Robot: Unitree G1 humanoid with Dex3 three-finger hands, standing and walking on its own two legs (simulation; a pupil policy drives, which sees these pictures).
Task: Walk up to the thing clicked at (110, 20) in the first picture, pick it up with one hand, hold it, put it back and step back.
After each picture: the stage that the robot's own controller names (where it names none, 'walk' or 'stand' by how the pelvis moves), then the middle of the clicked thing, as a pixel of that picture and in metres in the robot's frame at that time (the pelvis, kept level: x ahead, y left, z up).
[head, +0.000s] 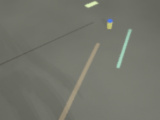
stand; (109, 24) +1.82 -0.35 -0.72
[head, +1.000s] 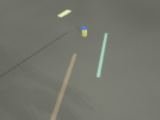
walk; (84, 31) +1.69 +0.10 -0.69
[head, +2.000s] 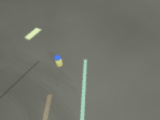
walk; (58, 60) +1.10 +0.37 -0.72
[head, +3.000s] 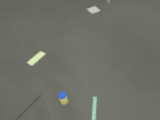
walk; (63, 98) +0.72 +0.29 -0.72
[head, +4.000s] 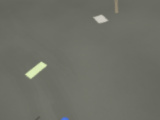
walk; out of the picture +0.48 +0.19 -0.72
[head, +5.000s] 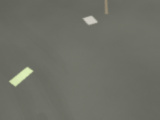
stand; out of the picture +0.37 +0.24 -0.71
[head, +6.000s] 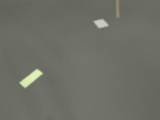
stand; out of the picture +0.36 +0.20 -0.72
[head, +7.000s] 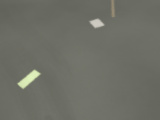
stand; out of the picture +0.37 +0.22 -0.73
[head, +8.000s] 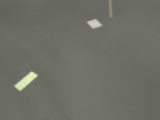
stand; out of the picture +0.35 +0.23 -0.73
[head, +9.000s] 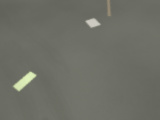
stand; out of the picture +0.35 +0.23 -0.73
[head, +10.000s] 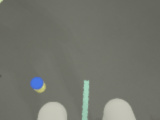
go down; (38, 85) +0.41 +0.23 -0.46
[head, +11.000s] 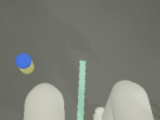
go down; (25, 64) +0.44 +0.25 -0.31
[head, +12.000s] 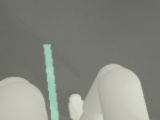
close in; out of the picture +0.43 +0.28 -0.23
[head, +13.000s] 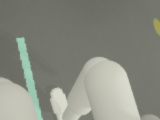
close; out of the picture +0.43 +0.30 -0.23
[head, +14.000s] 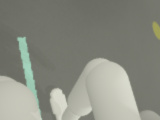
lift; out of the picture +0.41 +0.29 -0.23
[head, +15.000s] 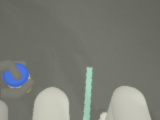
lift; (19, 80) +0.33 +0.23 -0.07
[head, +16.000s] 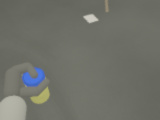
hold; (37, 86) +0.34 +0.18 +0.04
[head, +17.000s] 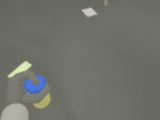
hold; (38, 92) +0.34 +0.17 +0.00
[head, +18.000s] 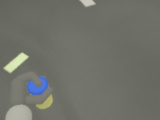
crouch; (40, 93) +0.34 +0.17 -0.04
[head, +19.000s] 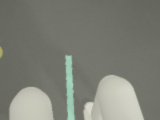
lower; out of the picture +0.47 +0.26 -0.12
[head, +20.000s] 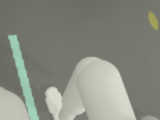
lower; out of the picture +0.44 +0.29 -0.23
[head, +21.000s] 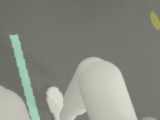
lower; out of the picture +0.44 +0.30 -0.23
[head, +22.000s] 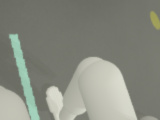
lower; out of the picture +0.44 +0.30 -0.23
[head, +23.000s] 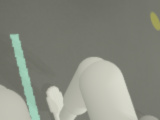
lower; out of the picture +0.44 +0.30 -0.23
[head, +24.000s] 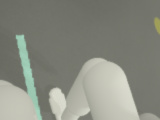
open; out of the picture +0.43 +0.28 -0.23
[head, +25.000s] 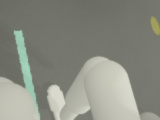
rise; out of the picture +0.42 +0.28 -0.23
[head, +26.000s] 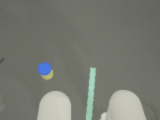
walk; (46, 71) +0.45 +0.21 -0.40
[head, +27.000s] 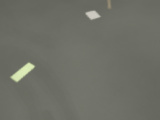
stand; out of the picture +0.37 +0.18 -0.66
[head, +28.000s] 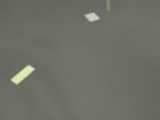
stand; out of the picture +0.37 +0.20 -0.67
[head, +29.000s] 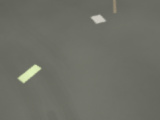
stand; out of the picture +0.38 +0.18 -0.70
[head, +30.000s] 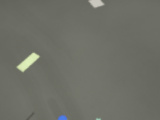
walk; out of the picture +0.40 +0.18 -0.72
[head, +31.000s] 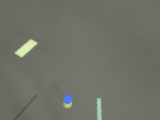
walk; (67, 101) +0.53 +0.08 -0.71
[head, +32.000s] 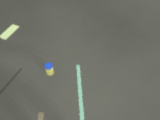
walk; (49, 69) +0.82 +0.30 -0.68
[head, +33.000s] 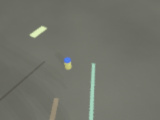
stand; (67, 63) +1.04 +0.21 -0.70
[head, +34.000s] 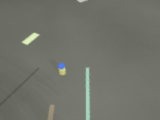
stand; (61, 69) +1.02 +0.23 -0.73
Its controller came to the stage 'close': yes
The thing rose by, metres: 0.72
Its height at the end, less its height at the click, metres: +0.00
